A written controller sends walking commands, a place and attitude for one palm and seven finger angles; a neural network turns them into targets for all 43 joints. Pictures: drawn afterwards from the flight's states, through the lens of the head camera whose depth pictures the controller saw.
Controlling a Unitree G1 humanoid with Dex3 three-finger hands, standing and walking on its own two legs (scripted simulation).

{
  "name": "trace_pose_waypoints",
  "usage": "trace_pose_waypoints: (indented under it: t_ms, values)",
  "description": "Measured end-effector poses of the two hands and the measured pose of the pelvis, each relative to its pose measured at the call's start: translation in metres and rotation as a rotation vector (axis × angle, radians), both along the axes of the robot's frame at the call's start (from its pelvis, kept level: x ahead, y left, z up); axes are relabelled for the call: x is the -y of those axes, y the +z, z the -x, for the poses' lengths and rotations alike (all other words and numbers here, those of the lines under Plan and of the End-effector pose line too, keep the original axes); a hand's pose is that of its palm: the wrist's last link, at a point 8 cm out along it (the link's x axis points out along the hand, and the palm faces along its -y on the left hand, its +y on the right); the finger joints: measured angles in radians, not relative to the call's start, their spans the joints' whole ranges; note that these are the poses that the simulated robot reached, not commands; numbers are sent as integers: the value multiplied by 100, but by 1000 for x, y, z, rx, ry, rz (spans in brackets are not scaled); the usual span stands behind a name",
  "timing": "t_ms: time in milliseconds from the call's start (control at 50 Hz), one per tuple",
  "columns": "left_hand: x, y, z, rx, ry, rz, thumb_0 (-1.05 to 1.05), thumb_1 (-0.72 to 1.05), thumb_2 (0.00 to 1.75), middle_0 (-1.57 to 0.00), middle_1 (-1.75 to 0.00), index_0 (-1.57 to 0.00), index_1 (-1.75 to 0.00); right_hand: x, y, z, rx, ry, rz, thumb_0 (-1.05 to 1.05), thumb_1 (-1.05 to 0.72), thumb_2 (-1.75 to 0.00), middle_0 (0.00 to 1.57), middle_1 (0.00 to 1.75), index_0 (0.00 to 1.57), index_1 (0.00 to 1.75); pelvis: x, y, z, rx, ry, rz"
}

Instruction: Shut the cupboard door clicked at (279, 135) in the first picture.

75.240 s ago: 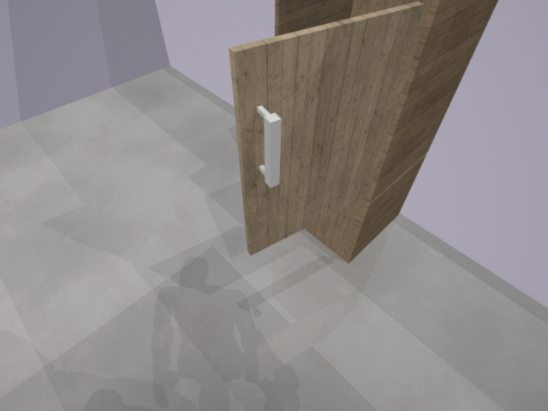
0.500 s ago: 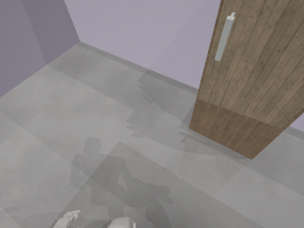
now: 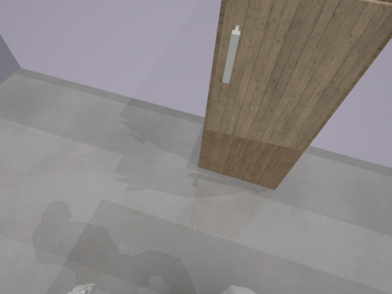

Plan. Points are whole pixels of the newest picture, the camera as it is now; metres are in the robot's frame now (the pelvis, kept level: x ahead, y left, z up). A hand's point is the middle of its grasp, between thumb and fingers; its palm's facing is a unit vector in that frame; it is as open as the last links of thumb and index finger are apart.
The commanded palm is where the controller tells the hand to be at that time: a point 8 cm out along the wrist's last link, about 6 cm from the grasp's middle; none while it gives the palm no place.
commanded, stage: turn to face it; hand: left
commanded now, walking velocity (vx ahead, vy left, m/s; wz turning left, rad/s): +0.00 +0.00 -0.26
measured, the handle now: (231, 55) +0.76 -0.06 +0.05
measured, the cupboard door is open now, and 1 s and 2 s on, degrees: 4 4 4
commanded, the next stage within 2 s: take the last steps up to it in 0.06 s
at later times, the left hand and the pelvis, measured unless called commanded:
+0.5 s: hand out of the picture +0.10 +0.17 -0.19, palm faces -0.11 -0.98 -0.16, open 7.4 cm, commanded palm none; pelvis +0.05 -0.02 -0.01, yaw -8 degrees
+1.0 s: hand (185, 231) +0.28 +0.04 -0.17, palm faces -0.15 -0.97 -0.21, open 7.2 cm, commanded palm none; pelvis +0.18 -0.13 +0.00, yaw -10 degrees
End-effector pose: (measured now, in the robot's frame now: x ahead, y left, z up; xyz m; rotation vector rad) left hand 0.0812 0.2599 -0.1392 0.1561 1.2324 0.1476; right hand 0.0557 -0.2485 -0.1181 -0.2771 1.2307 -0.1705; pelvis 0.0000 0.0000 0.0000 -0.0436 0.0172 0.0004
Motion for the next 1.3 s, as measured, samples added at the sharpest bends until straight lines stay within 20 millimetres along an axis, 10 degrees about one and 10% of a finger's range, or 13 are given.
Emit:
trace_pose_waypoints:
  t_ms: [220, 500, 680, 840, 920, 1160, 1300]
  values:
    - [48, 9, -35, 58, -129, -55, 0, 91, 90, -20, -30, -19, -30, 36, -38, 63, -134, -182, -58, 0, -90, -90, 20, 30, 20, 30, 25, -12, -3, 6, -72, -31]
    - [44, -24, -21, -103, -122, 35, 1, 91, 90, -20, -30, -20, -30, 19, -18, 12, 15, -176, -25, 0, -90, -90, 20, 30, 20, 30, 18, -15, -46, 5, -136, -24]
    - [73, -4, -105, -58, -199, 46, 1, 91, 90, -20, -30, -19, -30, 20, -5, 47, -159, -284, -56, 0, -90, -90, 20, 30, 20, 30, 42, 3, -90, 9, -183, -18]
    - [139, -10, -198, 38, -279, 8, 1, 91, 90, -20, -30, -19, -30, 52, -34, 52, -317, -387, -143, 0, -90, -90, 20, 30, 20, 30, 98, -19, -142, 21, -202, -56]
    - [164, -6, -207, 43, -239, 1, 0, 91, 90, -20, -30, -19, -30, 81, -40, 8, -305, -366, -147, 0, -90, -90, 20, 30, 20, 30, 116, -16, -161, 31, -190, -38]
    - [186, -14, -193, -119, -114, 32, 0, 93, 90, -20, -30, -20, -30, 133, -17, -208, 62, -188, -97, 0, -92, -90, 20, 30, 20, 30, 147, -4, -236, 24, -164, -11]
    - [206, -25, -200, -202, -79, 66, 0, 92, 90, -20, -30, -19, -30, 127, -16, -266, 77, -143, -87, 0, -91, -90, 20, 30, 20, 30, 151, -6, -272, 33, -166, -32]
